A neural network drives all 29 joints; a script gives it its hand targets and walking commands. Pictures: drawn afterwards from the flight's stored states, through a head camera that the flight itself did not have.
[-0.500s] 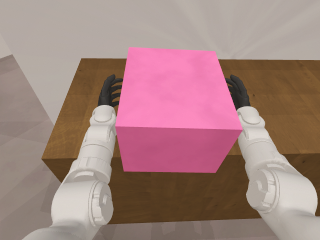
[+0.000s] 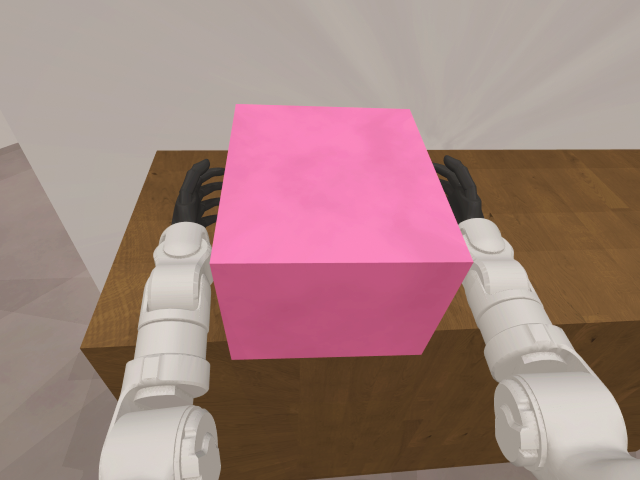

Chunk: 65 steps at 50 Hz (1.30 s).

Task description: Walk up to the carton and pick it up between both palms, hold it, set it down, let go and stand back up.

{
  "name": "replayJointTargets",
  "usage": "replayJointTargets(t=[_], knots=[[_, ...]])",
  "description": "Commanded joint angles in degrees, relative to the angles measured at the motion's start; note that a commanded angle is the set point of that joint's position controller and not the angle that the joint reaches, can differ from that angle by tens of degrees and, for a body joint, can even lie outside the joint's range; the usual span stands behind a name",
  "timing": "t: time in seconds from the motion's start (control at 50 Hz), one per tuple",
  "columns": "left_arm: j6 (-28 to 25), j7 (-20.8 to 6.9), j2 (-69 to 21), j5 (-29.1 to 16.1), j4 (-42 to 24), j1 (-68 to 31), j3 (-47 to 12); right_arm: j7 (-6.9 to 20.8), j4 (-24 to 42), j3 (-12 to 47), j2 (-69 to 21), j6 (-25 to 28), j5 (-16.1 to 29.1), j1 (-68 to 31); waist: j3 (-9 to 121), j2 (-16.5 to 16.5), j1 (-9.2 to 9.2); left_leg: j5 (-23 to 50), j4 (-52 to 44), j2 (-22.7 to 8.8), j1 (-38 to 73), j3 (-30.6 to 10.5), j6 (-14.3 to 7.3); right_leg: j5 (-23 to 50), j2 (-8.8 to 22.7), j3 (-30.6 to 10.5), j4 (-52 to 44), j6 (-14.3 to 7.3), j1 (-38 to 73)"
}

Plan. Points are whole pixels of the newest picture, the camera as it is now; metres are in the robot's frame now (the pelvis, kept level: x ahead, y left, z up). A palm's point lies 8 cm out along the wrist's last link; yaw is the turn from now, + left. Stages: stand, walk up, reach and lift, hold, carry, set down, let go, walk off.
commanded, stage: reach and lift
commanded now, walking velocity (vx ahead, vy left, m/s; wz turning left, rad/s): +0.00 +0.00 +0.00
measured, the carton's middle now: (326, 226) +0.42 +0.00 +0.12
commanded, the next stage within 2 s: hold in 1.78 s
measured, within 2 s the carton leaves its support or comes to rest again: neither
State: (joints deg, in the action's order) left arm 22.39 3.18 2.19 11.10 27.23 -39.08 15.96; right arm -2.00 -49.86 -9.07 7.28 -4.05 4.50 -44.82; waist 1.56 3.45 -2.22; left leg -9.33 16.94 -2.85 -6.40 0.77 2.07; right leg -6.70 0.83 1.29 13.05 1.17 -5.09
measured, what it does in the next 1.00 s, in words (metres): stands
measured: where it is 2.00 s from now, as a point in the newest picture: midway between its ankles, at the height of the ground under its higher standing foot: outside the picture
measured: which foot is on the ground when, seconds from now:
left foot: down 0.00-1.00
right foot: down 0.00-1.00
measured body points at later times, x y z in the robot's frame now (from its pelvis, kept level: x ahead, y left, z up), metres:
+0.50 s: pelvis -0.03 +0.00 +0.00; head -0.07 +0.03 +0.45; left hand +0.38 +0.17 +0.20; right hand +0.38 -0.17 +0.21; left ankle +0.00 +0.13 -0.75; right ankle +0.00 -0.13 -0.75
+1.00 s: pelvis -0.01 +0.01 +0.00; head -0.07 +0.03 +0.44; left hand +0.37 +0.17 +0.22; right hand +0.38 -0.17 +0.23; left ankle +0.00 +0.13 -0.75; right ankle +0.00 -0.13 -0.75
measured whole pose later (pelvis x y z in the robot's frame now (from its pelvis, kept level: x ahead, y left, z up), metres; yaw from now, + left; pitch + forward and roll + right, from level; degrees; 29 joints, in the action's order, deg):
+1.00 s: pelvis -0.01 +0.01 +0.00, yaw +2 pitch -5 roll -1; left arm 40.4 0.8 4.3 10.6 13.8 -40.3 15.4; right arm -8.4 -35.7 -3.6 9.2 -22.5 15.3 -46.3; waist 3.3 2.7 -6.0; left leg -9.5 19.0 -2.0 -4.4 -0.7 1.4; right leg -6.9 1.6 2.6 14.0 1.7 -1.9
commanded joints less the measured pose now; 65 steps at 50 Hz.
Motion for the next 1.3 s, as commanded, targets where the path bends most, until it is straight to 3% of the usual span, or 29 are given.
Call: replayJointTargets(t=[0.0,0.02,0.12,0.14,0.18,0.26,0.32,0.36,0.46,0.48,0.56,0.58,0.66,0.68,0.72,0.74,0.8,0.82,0.86,0.92,0.96,0.98,1.0,1.04,1.08,1.12,1.14,1.18,1.28], knots=[[0.1,-5.7,-31.9,-8.1,-15.7,-40.5,-26.8,5.3,17.7,18.5,-29.2,0.7,3.7,-40.0,28.7,-5.5,-2.71,26.4,3.0,4.1,13.1,0.8,2.9,21.7,-4.4,3.3,2.7,1.1,9.0],[1.3,-6.0,-31.5,-7.4,-11.4,-39.6,-25.8,4.8,17.1,17.3,-28.4,-0.1,3.3,-40.4,25.2,-4.5,-2.90,20.5,1.6,4.7,9.8,0.9,1.8,17.3,-3.8,2.8,1.5,0.8,9.0],[2.8,-6.2,-32.5,-10.9,-21.4,-41.4,-30.8,4.7,28.7,21.3,-29.8,-1.9,6.4,-42.7,36.9,-5.7,-2.61,25.8,3.6,4.7,12.8,0.1,2.4,22.8,-4.4,2.9,3.3,1.0,10.0],[3.4,-6.3,-30.8,-8.8,-19.9,-41.2,-28.3,4.6,23.7,19.4,-28.6,-3.5,6.0,-41.3,30.9,-6.0,-2.63,22.4,2.6,5.2,12.8,0.5,2.4,19.1,-4.3,2.5,2.4,1.1,9.1],[5.2,-7.1,-30.7,-9.3,-16.7,-39.5,-27.6,4.4,28.2,21.2,-28.8,-4.1,6.9,-44.6,29.8,-3.1,-1.37,16.2,1.6,5.3,9.1,0.8,0.9,16.6,-4.2,1.9,2.2,1.2,9.9],[7.8,-8.8,-29.3,-5.1,-9.6,-39.4,-20.7,5.8,15.2,12.8,-26.1,-7.0,3.1,-41.2,18.7,-3.5,-2.69,1.8,-3.8,4.3,6.0,0.6,-0.6,-1.6,-4.1,2.9,-0.2,-0.1,3.8],[9.3,-9.8,-29.4,-6.5,-11.0,-40.0,-21.9,5.4,18.9,15.4,-27.7,-7.4,5.4,-45.0,23.1,-3.8,-2.74,8.4,-1.8,5.0,8.4,0.5,-0.5,5.3,-4.1,2.8,0.9,0.4,6.8],[9.3,-10.0,-27.6,-5.6,-9.7,-41.4,-19.2,5.2,19.9,18.2,-30.5,-8.3,7.6,-47.5,22.0,-0.8,-0.16,7.7,-1.6,5.4,6.5,1.2,-1.6,5.6,-4.0,2.1,1.3,1.0,8.2],[9.8,-10.2,-26.8,-4.6,-8.2,-45.4,-18.5,5.4,14.3,15.3,-30.8,-9.8,6.3,-47.6,18.5,-5.1,-0.40,2.1,-3.0,6.0,4.8,1.6,-1.4,-2.0,-3.2,1.9,0.0,0.2,4.8],[9.0,-10.2,-28.8,-6.4,-13.9,-46.7,-20.9,5.1,17.5,17.2,-33.2,-9.5,7.1,-46.8,25.5,-4.0,-1.46,6.5,-1.6,5.7,7.3,1.1,-1.4,3.4,-3.9,2.1,1.6,0.4,7.4],[9.0,-10.7,-26.4,-6.5,-11.5,-46.8,-20.3,3.3,17.3,18.1,-33.3,-10.5,9.3,-46.8,25.9,-5.2,-1.65,8.8,-0.7,6.6,5.9,1.0,-1.1,8.3,-3.3,1.4,1.4,1.4,8.8],[9.0,-10.4,-29.0,-9.7,-16.8,-46.1,-24.1,3.0,24.4,21.0,-33.4,-10.2,10.1,-48.2,31.4,-3.8,-3.47,14.8,0.6,6.4,9.4,0.0,-0.7,15.1,-3.9,2.0,2.9,1.7,10.9],[9.7,-10.4,-30.1,-9.7,-18.2,-47.2,-25.8,2.4,25.0,21.4,-33.3,-11.4,11.8,-48.4,27.4,-6.5,-3.64,11.0,0.4,6.0,7.1,-0.1,0.4,7.4,-4.4,2.1,2.2,1.3,7.5],[11.1,-11.0,-28.2,-7.7,-10.0,-42.6,-22.7,2.0,19.4,18.6,-29.7,-13.1,10.2,-46.2,18.4,-5.2,-4.34,6.6,-2.1,5.4,4.5,-0.5,-0.2,3.5,-4.1,2.0,0.2,0.8,5.8],[11.3,-11.7,-28.1,-7.9,-16.8,-44.0,-22.4,2.0,25.2,22.1,-34.5,-13.5,12.2,-45.8,26.1,-2.6,-2.99,9.8,-0.7,5.9,5.4,-0.1,-1.2,8.8,-3.9,1.6,2.1,1.6,10.9],[11.6,-11.9,-26.3,-5.8,-13.5,-44.7,-19.5,2.0,19.4,19.5,-31.8,-14.8,10.7,-44.2,19.9,-2.8,-3.57,7.3,-2.1,5.9,4.8,0.0,-1.3,5.5,-4.1,2.2,1.1,1.5,9.6],[12.4,-12.0,-28.4,-9.0,-14.7,-45.4,-24.0,1.8,21.2,19.5,-30.9,-15.2,11.4,-45.9,20.3,-5.2,-5.24,7.8,-1.5,5.3,4.9,-0.4,0.1,5.5,-4.4,2.1,1.5,0.9,8.3],[12.3,-12.1,-27.7,-8.7,-16.3,-44.7,-22.8,2.0,25.2,22.2,-33.3,-15.1,13.0,-47.8,24.4,-3.3,-3.04,9.8,-1.0,6.0,6.1,0.2,-1.0,7.4,-4.2,2.0,1.3,1.6,10.2],[12.5,-11.7,-31.3,-10.7,-20.8,-45.5,-25.6,1.3,27.3,22.5,-32.8,-15.4,14.4,-46.7,27.5,-5.1,-5.17,16.2,1.0,5.3,8.3,-0.3,0.9,13.4,-5.3,1.9,2.7,1.1,11.3],[13.2,-10.5,-30.3,-11.0,-25.7,-43.1,-27.2,1.1,33.1,25.5,-31.2,-15.8,17.5,-44.9,33.4,-6.3,-4.40,23.7,3.1,5.3,11.1,-1.1,2.0,19.4,-5.7,1.8,3.6,1.3,13.7],[14.2,-10.8,-28.1,-10.3,-24.6,-42.3,-25.6,0.5,33.3,25.4,-31.8,-17.0,17.2,-44.8,29.1,-5.2,-3.97,19.2,1.6,5.9,7.8,-0.6,1.2,18.8,-5.0,1.3,3.6,1.8,14.5],[14.9,-11.5,-25.4,-7.3,-21.5,-42.3,-22.1,0.6,25.9,23.5,-30.6,-19.1,15.8,-40.4,21.6,-5.0,-3.90,13.9,0.0,6.4,5.9,0.4,0.8,13.0,-4.3,1.1,2.3,1.7,13.4],[15.6,-12.0,-24.3,-6.6,-17.0,-42.5,-20.0,0.8,27.9,24.1,-31.4,-18.8,15.2,-46.6,20.1,-2.1,-1.57,9.1,-1.3,6.5,3.7,0.4,-1.3,9.3,-3.9,1.5,1.7,2.3,12.0],[16.2,-12.6,-26.1,-6.5,-18.3,-41.2,-22.0,0.8,27.6,22.9,-30.4,-19.3,15.4,-44.9,20.7,-3.8,-3.08,9.9,-1.6,5.8,4.9,-0.2,-0.1,8.0,-4.9,1.8,1.6,1.7,10.0],[16.2,-12.5,-25.7,-6.4,-18.1,-45.9,-20.4,1.4,23.2,20.9,-31.6,-19.8,14.9,-46.4,18.5,-5.4,-2.06,7.4,-2.2,5.9,3.6,0.3,-0.6,3.6,-4.2,1.0,0.8,1.0,8.5],[16.6,-12.3,-26.4,-7.2,-17.6,-43.7,-20.8,1.2,28.9,25.0,-33.4,-19.2,17.3,-50.7,22.5,-2.5,-0.63,10.9,-0.9,6.2,4.9,0.4,-1.4,8.9,-4.6,1.3,1.8,1.9,10.6],[16.0,-12.4,-26.2,-8.5,-20.9,-46.9,-22.6,1.3,27.6,22.8,-32.7,-19.5,17.2,-49.0,23.8,-4.9,-1.92,10.6,-0.8,5.9,5.3,0.1,-0.3,9.8,-4.4,1.2,2.3,1.5,10.3],[16.0,-12.3,-26.8,-8.5,-21.0,-46.7,-22.4,0.9,28.7,24.3,-33.3,-19.7,17.7,-49.6,27.9,-2.8,-1.86,13.9,0.7,5.6,6.9,-0.3,-0.6,12.1,-5.1,1.0,2.7,1.7,11.8],[16.9,-13.1,-25.2,-8.4,-17.8,-49.5,-21.3,1.4,24.0,20.6,-32.2,-21.0,15.8,-49.4,22.6,-4.8,-2.33,3.9,-2.0,5.7,3.2,0.6,-0.6,1.7,-4.4,1.2,1.3,1.2,8.2]])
